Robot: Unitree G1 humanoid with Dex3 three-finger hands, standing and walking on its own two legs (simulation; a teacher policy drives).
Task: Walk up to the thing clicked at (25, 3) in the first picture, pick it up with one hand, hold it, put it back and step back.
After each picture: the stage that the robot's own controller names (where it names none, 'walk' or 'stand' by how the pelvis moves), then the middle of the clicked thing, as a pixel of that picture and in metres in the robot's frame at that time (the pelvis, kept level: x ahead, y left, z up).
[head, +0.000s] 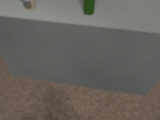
stand; out of the picture +0.98 +0.40 +0.05
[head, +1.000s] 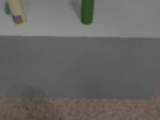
walk; (14, 2) +0.84 +0.34 +0.07
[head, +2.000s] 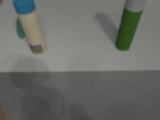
walk; (32, 29) +0.55 +0.22 +0.07
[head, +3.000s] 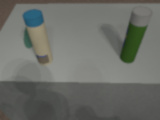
walk; (40, 40) +0.51 +0.24 +0.05
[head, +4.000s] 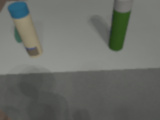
walk; (27, 32) +0.57 +0.25 +0.07
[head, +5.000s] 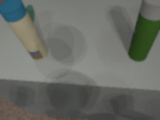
walk; (28, 34) +0.47 +0.23 +0.07
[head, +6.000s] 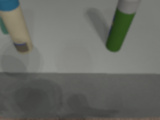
walk; (16, 26) +0.51 +0.28 +0.06
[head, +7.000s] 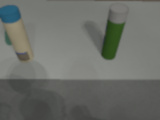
stand; (18, 37) +0.52 +0.31 +0.05
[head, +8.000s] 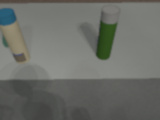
stand; (14, 39) +0.53 +0.32 +0.05
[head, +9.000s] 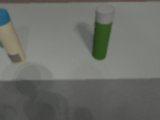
stand; (9, 39) +0.53 +0.34 +0.05
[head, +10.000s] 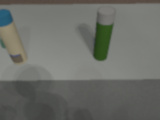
stand; (11, 40) +0.53 +0.34 +0.05
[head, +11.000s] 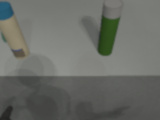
rise first; (13, 34) +0.53 +0.33 +0.05
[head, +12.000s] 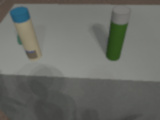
go down; (28, 36) +0.55 +0.32 +0.05
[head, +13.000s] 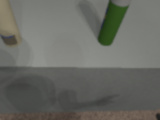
go down; (3, 17) +0.54 +0.28 +0.07
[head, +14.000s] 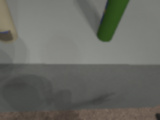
approach; out of the picture +0.54 +0.29 +0.09
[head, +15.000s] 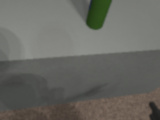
close in; out of the picture +0.53 +0.31 +0.12
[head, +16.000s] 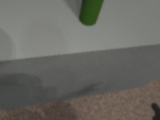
close; out of the picture +0.52 +0.31 +0.13
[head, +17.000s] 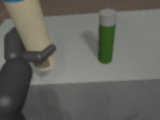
lift; (33, 30) +0.33 +0.14 +0.28
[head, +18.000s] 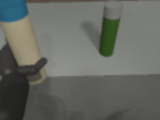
hold; (24, 46) +0.35 +0.19 +0.19
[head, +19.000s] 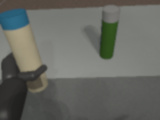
hold; (27, 54) +0.35 +0.19 +0.17
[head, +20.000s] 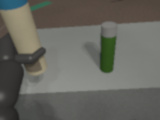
hold; (25, 36) +0.34 +0.18 +0.27
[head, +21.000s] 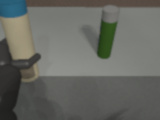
crouch; (21, 43) +0.37 +0.21 +0.19
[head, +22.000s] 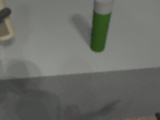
lower; out of the picture +0.49 +0.26 +0.25
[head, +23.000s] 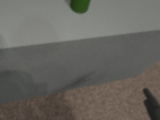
lower; out of the picture +0.55 +0.28 +0.14
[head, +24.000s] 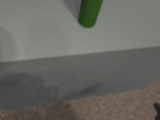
lower; out of the picture +0.51 +0.30 +0.13
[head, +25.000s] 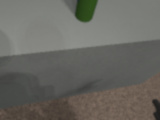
lower; out of the picture +0.52 +0.31 +0.13
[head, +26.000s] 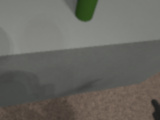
lower; out of the picture +0.52 +0.31 +0.13
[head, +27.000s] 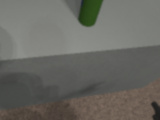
open; out of the picture +0.52 +0.31 +0.13
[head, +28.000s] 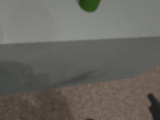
sink last; out of the picture +0.52 +0.31 +0.14
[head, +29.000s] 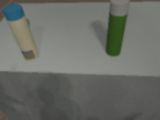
sink last; (23, 35) +0.53 +0.32 +0.10
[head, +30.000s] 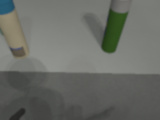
stand; (12, 30) +0.51 +0.30 +0.09
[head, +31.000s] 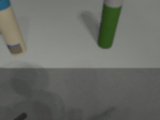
stand; (9, 27) +0.53 +0.31 +0.10
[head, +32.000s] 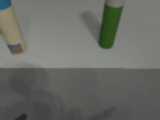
stand; (9, 27) +0.52 +0.31 +0.11
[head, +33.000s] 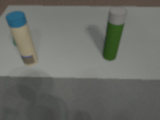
stand; (24, 41) +0.53 +0.29 +0.05
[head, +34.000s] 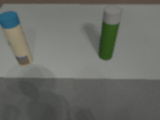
stand; (18, 42) +0.52 +0.31 +0.05
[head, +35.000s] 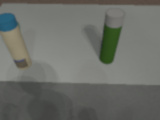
stand; (15, 44) +0.50 +0.31 +0.05
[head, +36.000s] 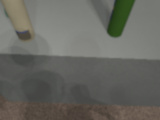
walk; (18, 14) +0.55 +0.28 +0.06
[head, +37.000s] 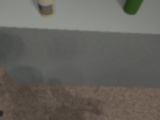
walk; out of the picture +0.66 +0.18 +0.07
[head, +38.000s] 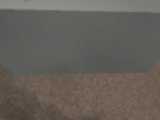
walk; out of the picture +0.83 +0.35 +0.07
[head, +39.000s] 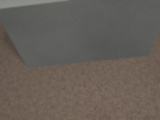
stand; out of the picture +1.13 +0.44 +0.06
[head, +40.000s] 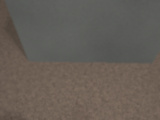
stand; out of the picture +1.14 +0.32 +0.07
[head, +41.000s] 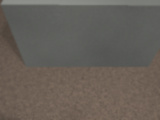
stand; out of the picture +1.12 +0.30 +0.05
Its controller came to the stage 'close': yes
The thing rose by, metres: 0.25
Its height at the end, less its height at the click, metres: +0.00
